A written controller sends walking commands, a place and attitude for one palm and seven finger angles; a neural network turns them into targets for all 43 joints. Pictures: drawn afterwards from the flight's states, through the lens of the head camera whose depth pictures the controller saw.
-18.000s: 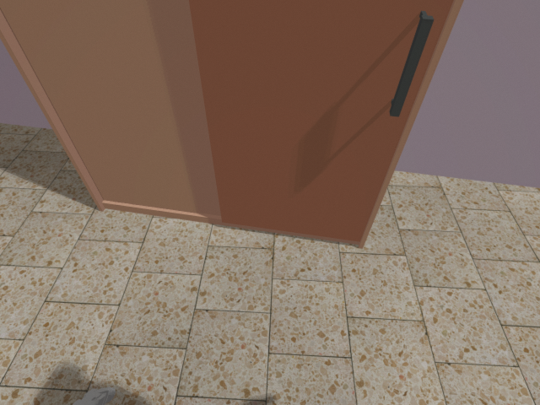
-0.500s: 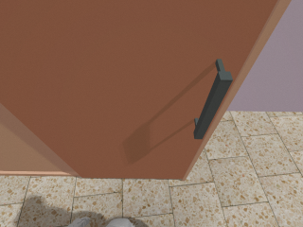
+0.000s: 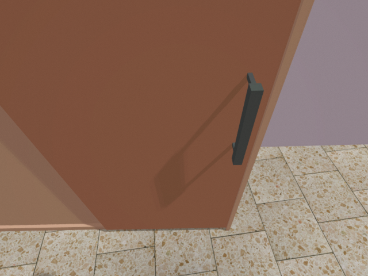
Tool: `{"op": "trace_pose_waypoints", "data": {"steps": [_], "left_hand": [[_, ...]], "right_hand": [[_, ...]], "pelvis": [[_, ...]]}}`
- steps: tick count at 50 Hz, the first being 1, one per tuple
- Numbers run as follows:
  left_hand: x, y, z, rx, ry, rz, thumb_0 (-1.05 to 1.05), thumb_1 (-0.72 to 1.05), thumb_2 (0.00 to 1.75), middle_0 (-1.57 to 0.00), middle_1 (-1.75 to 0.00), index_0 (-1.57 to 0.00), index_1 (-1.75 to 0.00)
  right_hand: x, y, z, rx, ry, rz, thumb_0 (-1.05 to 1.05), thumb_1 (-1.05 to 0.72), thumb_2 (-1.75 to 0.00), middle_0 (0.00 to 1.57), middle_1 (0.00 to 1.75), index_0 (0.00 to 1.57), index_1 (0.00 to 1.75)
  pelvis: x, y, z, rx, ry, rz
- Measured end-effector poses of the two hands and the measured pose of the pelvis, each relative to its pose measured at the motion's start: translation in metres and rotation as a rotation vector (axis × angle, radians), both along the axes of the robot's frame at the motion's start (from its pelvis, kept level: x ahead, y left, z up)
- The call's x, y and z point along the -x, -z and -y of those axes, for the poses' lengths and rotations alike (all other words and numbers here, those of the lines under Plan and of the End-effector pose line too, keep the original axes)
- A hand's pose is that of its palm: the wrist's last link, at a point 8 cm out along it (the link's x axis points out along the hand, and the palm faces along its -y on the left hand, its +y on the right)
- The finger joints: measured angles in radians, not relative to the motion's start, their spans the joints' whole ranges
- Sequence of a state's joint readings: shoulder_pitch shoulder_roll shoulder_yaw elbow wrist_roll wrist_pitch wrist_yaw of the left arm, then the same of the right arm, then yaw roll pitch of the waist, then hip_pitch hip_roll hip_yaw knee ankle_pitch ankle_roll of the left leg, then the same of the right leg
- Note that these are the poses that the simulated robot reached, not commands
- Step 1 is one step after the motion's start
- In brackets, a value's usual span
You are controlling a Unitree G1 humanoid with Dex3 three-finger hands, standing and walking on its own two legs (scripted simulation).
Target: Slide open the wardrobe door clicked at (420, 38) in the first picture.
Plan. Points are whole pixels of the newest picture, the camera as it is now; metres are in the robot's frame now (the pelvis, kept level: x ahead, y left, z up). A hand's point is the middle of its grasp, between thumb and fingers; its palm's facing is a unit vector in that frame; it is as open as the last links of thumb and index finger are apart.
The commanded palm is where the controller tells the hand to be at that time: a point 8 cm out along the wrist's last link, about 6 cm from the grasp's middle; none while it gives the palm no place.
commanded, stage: come to a stop and stand still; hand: right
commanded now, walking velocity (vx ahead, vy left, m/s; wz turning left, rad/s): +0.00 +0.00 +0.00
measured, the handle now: (242, 124) +0.44 -0.12 +0.09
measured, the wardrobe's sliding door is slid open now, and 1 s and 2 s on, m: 0.00 0.00 0.00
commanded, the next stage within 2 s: look again from close up in 0.58 s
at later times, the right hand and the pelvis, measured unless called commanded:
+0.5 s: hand out of the picture -0.04 -0.18 -0.18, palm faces +0.01 +0.98 -0.18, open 7.3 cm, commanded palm none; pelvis -0.02 -0.02 +0.00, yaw +1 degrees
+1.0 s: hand out of the picture +0.02 -0.18 -0.17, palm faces -0.01 +0.98 -0.21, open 7.3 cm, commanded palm none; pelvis +0.00 -0.01 +0.00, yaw +1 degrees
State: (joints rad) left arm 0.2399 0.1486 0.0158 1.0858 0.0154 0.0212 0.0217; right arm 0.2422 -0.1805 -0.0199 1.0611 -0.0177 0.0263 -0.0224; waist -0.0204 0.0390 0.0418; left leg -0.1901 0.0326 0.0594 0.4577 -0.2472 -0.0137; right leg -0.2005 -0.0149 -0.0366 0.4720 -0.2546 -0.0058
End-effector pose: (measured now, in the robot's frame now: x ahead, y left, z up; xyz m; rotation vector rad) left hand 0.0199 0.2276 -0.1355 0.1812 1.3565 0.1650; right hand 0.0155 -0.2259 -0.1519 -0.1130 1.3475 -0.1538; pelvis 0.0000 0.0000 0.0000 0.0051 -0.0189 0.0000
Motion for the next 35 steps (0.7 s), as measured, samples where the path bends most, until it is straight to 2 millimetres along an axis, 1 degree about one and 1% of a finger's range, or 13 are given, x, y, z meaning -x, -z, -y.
{"op": "trace_pose_waypoints", "data": {"steps": [4, 10, 15, 20, 24, 27, 30, 35], "left_hand": [[0.017, -0.001, 0.009, 0.009, -0.008, -0.017, 0.00, 0.92, 0.90, -0.20, -0.30, -0.20, -0.30], [0.036, 0.002, 0.022, 0.033, -0.027, -0.031, 0.00, 0.92, 0.90, -0.20, -0.30, -0.20, -0.30], [0.048, 0.004, 0.030, 0.053, -0.038, -0.050, 0.00, 0.92, 0.90, -0.20, -0.30, -0.20, -0.30], [0.055, 0.007, 0.036, 0.069, -0.047, -0.064, 0.00, 0.91, 0.90, -0.20, -0.30, -0.20, -0.30], [0.056, 0.009, 0.037, 0.075, -0.048, -0.068, 0.00, 0.91, 0.90, -0.20, -0.30, -0.20, -0.30], [0.052, 0.014, 0.034, 0.079, -0.032, -0.045, 0.01, 0.91, 0.90, -0.20, -0.30, -0.20, -0.30], [0.044, 0.017, 0.032, 0.077, -0.025, -0.008, 0.01, 0.92, 0.90, -0.20, -0.30, -0.20, -0.30], [0.031, 0.018, 0.026, 0.069, -0.015, 0.032, 0.01, 0.93, 0.90, -0.20, -0.30, -0.20, -0.30]], "right_hand": [[0.014, -0.002, 0.005, -0.003, -0.004, -0.019, 0.00, -0.91, -0.89, 0.20, 0.29, 0.20, 0.30], [0.035, -0.005, 0.011, 0.004, -0.008, -0.064, 0.00, -0.91, -0.89, 0.19, 0.29, 0.20, 0.30], [0.049, -0.006, 0.011, 0.006, -0.005, -0.096, 0.00, -0.91, -0.89, 0.19, 0.29, 0.20, 0.30], [0.057, -0.006, 0.007, 0.001, -0.001, -0.115, 0.00, -0.91, -0.89, 0.19, 0.29, 0.20, 0.30], [0.059, -0.006, 0.001, 0.000, -0.007, -0.117, 0.00, -0.91, -0.89, 0.19, 0.29, 0.20, 0.30], [0.057, -0.003, 0.001, 0.005, -0.024, -0.101, 0.00, -0.91, -0.89, 0.19, 0.29, 0.20, 0.30], [0.049, -0.004, 0.004, 0.013, -0.029, -0.074, 0.00, -0.91, -0.89, 0.20, 0.29, 0.20, 0.30], [0.031, -0.008, 0.009, 0.033, -0.038, -0.019, 0.00, -0.91, -0.89, 0.20, 0.29, 0.20, 0.30]], "pelvis": [[0.005, -0.003, 0.006, 0.001, -0.002, -0.001], [0.011, -0.004, 0.013, 0.005, -0.007, -0.002], [0.013, -0.004, 0.015, 0.007, -0.010, -0.004], [0.014, -0.003, 0.015, 0.009, -0.012, -0.007], [0.015, -0.002, 0.015, 0.004, -0.013, -0.009], [0.016, 0.002, 0.016, -0.002, -0.006, -0.012], [0.014, 0.005, 0.018, 0.000, 0.000, -0.007], [0.010, 0.005, 0.017, 0.007, -0.003, 0.000]]}}
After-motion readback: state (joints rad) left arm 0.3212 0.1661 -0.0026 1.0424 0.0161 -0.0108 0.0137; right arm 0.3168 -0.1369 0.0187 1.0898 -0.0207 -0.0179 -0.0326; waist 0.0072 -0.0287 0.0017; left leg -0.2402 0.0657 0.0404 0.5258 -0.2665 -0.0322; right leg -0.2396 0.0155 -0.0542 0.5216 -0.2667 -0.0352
